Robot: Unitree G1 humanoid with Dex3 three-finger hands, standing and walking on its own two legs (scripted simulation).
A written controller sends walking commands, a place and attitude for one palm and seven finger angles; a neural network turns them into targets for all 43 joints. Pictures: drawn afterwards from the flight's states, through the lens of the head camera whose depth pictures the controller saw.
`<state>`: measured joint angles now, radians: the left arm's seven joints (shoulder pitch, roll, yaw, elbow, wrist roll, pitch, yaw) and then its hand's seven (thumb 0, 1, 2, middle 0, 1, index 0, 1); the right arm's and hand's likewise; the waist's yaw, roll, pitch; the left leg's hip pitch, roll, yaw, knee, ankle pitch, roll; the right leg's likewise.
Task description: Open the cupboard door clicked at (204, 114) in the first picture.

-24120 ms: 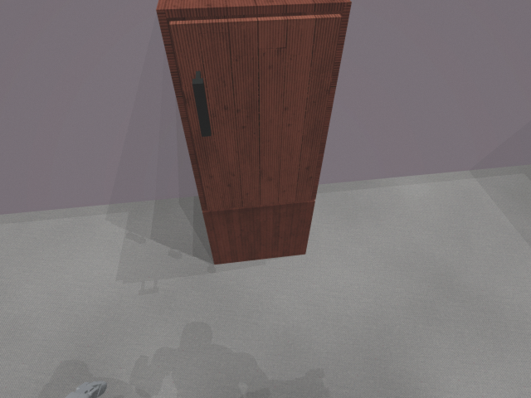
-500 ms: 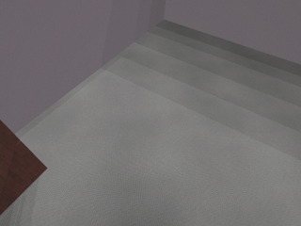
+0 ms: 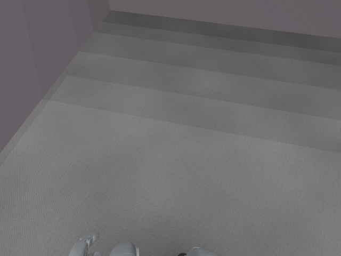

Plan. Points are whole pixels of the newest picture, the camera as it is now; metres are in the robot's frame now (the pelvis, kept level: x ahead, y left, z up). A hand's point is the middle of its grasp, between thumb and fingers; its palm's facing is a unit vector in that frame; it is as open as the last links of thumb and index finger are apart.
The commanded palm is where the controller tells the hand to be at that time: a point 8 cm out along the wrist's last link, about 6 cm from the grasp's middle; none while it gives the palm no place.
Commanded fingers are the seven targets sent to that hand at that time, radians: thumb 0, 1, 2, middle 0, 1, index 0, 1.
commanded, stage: walk to a spot facing it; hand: left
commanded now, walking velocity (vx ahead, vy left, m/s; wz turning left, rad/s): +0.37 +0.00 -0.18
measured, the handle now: out of the picture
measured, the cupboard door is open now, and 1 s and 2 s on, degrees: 41 41 41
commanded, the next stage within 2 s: turn to face it in 0.64 s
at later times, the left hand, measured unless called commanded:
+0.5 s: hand (108, 219) +0.23 +0.18 -0.17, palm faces -0.03 -0.99 -0.16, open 7.4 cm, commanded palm none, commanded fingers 0.00 0.90 0.90 -0.20 -0.30 -0.20 -0.30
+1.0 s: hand (145, 126) +0.55 +0.09 -0.16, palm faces -0.07 -0.98 -0.20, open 7.2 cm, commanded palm none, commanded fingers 0.00 0.90 0.90 -0.20 -0.30 -0.20 -0.30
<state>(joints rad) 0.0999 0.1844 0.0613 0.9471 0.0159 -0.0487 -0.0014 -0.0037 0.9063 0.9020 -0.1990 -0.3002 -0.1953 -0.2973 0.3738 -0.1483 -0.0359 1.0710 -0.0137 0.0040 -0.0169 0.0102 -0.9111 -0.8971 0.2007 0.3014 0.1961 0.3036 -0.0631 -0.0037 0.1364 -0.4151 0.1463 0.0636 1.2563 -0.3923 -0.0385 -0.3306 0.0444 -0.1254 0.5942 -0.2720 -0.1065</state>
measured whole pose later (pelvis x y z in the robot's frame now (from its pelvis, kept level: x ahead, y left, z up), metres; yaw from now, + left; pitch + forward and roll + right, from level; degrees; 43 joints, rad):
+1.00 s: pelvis +0.47 -0.09 +0.01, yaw -4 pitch +0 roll +0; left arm 0.21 0.18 0.05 1.04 0.02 -0.05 0.03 0.00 0.96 0.90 -0.20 -0.30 -0.20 -0.30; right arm 0.25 -0.14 -0.03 1.06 -0.01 0.02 0.00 0.01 -0.92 -0.90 0.20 0.30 0.19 0.30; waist -0.04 -0.02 0.07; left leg -0.50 0.09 0.11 0.86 -0.31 -0.03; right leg -0.14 -0.06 -0.24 0.46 -0.31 -0.02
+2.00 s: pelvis +0.59 -0.13 +0.00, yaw +31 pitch +1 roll +1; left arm 0.22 0.26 0.07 0.95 0.02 0.06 0.02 0.00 0.90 0.90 -0.20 -0.30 -0.20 -0.30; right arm 0.09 -0.23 -0.06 0.89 -0.02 0.03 0.01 0.00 -0.91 -0.90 0.20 0.30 0.20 0.30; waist 0.01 -0.05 0.12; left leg -0.32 0.00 0.07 0.61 -0.32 0.03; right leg -0.45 -0.11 -0.08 1.11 -0.52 0.07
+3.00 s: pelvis +0.65 -0.16 +0.00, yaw +66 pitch +2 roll +1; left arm 0.13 0.23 0.06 0.86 0.02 0.02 0.02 0.00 0.90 0.90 -0.20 -0.30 -0.20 -0.30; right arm 0.20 -0.22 -0.07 0.94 -0.01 0.06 0.01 0.00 -0.91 -0.90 0.20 0.30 0.20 0.30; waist -0.02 0.02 0.08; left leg -0.34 -0.04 -0.10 0.60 -0.30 -0.01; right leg -0.30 -0.04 -0.04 0.57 -0.30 0.04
